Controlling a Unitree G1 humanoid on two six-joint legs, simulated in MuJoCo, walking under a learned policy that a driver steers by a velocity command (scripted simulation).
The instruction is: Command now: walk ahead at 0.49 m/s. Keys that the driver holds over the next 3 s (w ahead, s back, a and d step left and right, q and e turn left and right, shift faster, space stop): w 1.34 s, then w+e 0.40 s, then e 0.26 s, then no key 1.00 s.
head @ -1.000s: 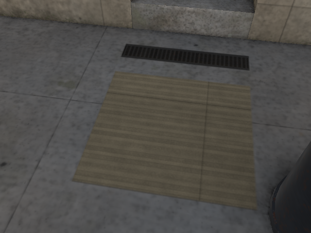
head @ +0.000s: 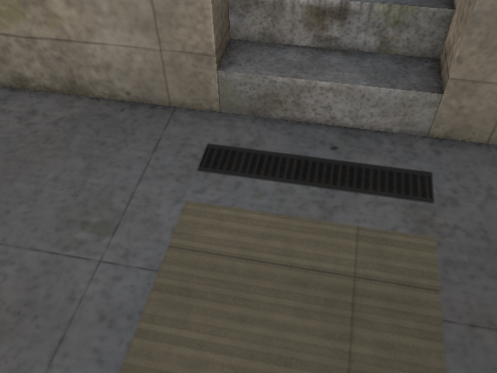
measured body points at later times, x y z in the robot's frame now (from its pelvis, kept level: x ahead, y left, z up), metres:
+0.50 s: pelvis +0.29 +0.08 +0.00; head +0.31 +0.09 +0.45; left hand +0.37 +0.35 -0.14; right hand +0.35 -0.18 -0.13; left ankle +0.32 +0.16 -0.75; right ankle +0.28 -0.08 -0.66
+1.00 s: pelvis +0.57 +0.01 -0.01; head +0.59 +0.00 +0.43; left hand +0.68 +0.28 -0.13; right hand +0.59 -0.25 -0.16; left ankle +0.45 +0.16 -0.64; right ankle +0.63 -0.07 -0.75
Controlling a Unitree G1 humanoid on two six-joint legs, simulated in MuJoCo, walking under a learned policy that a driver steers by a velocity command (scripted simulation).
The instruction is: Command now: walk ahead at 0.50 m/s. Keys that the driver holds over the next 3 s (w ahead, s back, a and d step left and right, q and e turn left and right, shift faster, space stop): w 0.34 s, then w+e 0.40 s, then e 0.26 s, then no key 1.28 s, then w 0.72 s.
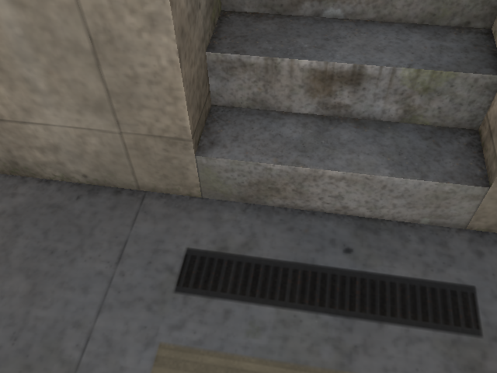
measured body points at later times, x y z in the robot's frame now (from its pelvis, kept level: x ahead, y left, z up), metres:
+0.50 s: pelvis +0.27 +0.06 -0.01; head +0.31 +0.07 +0.44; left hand +0.25 +0.32 -0.16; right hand +0.44 -0.19 -0.11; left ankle +0.36 +0.15 -0.73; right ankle +0.10 -0.07 -0.67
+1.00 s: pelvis +0.49 +0.00 -0.01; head +0.53 -0.03 +0.44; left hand +0.73 +0.19 -0.12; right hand +0.44 -0.25 -0.16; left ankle +0.39 +0.16 -0.66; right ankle +0.57 -0.09 -0.73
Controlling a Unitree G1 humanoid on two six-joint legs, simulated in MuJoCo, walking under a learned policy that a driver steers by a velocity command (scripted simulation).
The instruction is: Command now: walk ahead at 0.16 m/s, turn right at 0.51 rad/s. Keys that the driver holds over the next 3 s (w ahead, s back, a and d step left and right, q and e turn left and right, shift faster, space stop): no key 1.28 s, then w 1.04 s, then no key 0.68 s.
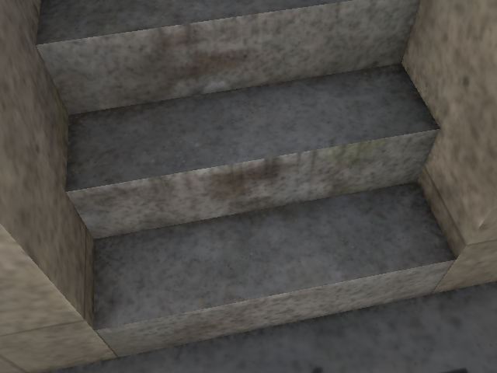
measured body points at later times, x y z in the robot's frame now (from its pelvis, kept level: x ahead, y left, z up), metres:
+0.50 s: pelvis +0.07 +0.02 +0.02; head +0.09 +0.02 +0.47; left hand +0.23 +0.26 -0.11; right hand +0.13 -0.25 -0.12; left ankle +0.09 +0.15 -0.72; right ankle +0.10 -0.06 -0.72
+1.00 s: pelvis +0.10 +0.04 +0.02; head +0.11 +0.04 +0.47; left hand +0.24 +0.29 -0.11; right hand +0.14 -0.23 -0.12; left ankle +0.09 +0.15 -0.72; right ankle +0.10 -0.06 -0.72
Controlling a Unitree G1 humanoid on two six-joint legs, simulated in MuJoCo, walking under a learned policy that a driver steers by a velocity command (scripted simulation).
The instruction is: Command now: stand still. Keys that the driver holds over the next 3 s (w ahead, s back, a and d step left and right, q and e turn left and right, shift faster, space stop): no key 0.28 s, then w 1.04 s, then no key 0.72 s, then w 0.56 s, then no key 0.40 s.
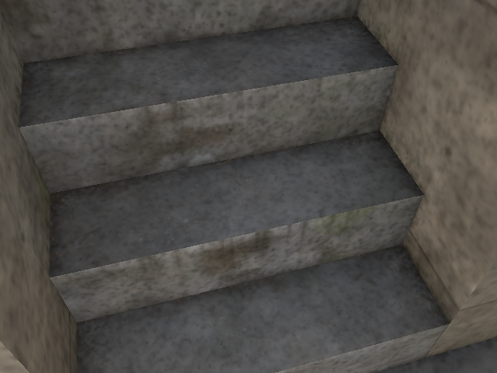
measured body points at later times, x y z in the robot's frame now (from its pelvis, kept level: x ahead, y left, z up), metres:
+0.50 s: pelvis +0.03 +0.00 +0.00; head +0.02 +0.00 +0.45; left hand +0.09 +0.26 -0.15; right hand +0.07 -0.25 -0.15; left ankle -0.02 +0.11 -0.74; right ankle +0.01 -0.10 -0.74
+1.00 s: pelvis +0.18 +0.00 -0.01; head +0.19 +0.01 +0.44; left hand +0.17 +0.24 -0.17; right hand +0.34 -0.24 -0.12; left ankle +0.23 +0.07 -0.75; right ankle +0.04 -0.10 -0.69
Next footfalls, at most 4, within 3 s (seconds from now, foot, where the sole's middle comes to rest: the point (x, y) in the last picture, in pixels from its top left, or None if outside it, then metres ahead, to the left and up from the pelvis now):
0.98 left None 0.27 0.08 -0.78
1.52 right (336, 326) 0.55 -0.18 -0.57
2.10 left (227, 331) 0.54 0.08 -0.57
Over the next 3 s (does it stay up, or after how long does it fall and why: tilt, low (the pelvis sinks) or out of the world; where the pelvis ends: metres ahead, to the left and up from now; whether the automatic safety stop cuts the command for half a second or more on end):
stays up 0.62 -0.06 0.21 its command is cut before an obstacle after 2.1 s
